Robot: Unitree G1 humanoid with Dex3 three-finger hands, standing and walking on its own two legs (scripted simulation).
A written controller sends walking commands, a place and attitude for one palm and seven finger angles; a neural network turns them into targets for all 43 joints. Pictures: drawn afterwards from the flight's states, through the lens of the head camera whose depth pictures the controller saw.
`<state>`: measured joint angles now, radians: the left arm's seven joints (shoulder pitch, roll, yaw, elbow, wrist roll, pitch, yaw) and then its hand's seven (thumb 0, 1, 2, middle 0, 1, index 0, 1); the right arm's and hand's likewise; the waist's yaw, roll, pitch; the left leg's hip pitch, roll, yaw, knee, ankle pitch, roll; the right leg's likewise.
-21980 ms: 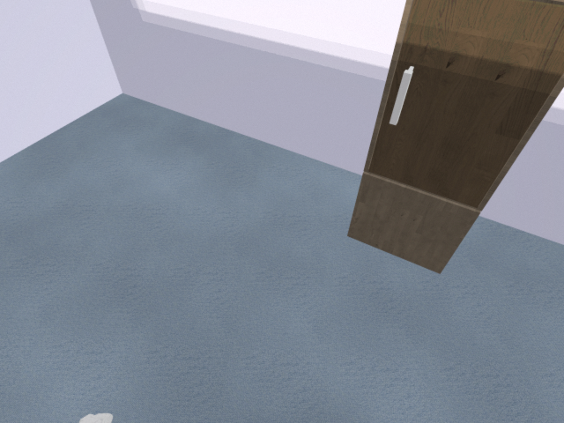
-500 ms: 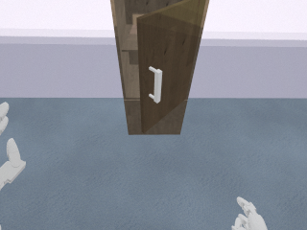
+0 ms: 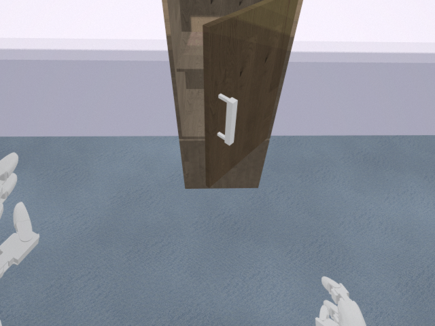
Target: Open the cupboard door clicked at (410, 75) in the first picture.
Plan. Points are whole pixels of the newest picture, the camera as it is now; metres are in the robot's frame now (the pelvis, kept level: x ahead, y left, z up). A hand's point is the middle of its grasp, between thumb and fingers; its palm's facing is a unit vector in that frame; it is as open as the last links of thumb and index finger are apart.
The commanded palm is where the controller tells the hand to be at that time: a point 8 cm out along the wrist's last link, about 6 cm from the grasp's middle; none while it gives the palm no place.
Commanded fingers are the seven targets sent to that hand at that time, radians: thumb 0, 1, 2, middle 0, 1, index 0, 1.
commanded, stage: stop stepping back and stand still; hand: left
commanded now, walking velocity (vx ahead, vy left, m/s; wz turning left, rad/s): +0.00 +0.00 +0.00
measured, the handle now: (225, 120) +0.66 +0.02 -0.03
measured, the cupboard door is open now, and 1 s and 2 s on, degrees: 46 46 46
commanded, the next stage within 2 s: let the arm hang, fingers relaxed in 0.04 s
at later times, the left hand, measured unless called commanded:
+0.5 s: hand out of the picture -0.01 +0.17 -0.18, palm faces +0.00 -0.98 -0.18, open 7.1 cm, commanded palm none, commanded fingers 0.00 0.90 0.90 -0.20 -0.30 -0.20 -0.30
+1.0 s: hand out of the picture -0.01 +0.17 -0.17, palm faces +0.04 -0.97 -0.22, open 7.4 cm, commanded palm none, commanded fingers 0.00 0.90 0.90 -0.20 -0.30 -0.20 -0.30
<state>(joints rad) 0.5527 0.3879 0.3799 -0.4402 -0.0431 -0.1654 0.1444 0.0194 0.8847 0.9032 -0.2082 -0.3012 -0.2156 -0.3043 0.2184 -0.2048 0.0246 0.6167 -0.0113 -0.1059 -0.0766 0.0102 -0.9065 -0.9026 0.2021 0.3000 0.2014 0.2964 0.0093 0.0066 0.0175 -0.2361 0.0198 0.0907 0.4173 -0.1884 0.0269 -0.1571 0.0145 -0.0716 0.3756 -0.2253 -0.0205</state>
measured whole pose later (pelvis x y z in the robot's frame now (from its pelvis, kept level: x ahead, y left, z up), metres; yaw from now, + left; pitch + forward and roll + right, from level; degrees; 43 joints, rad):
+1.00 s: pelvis -0.01 -0.01 +0.00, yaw +1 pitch -2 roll +0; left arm 0.26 0.16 0.00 1.14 0.01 -0.01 0.03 0.01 0.90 0.90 -0.20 -0.30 -0.20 -0.30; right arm 0.27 -0.14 0.01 1.14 -0.03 0.01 -0.02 0.00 -0.91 -0.90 0.20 0.30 0.20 0.30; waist -0.01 0.03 0.03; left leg -0.21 0.01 0.07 0.40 -0.16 0.01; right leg -0.16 0.01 -0.09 0.42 -0.24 -0.04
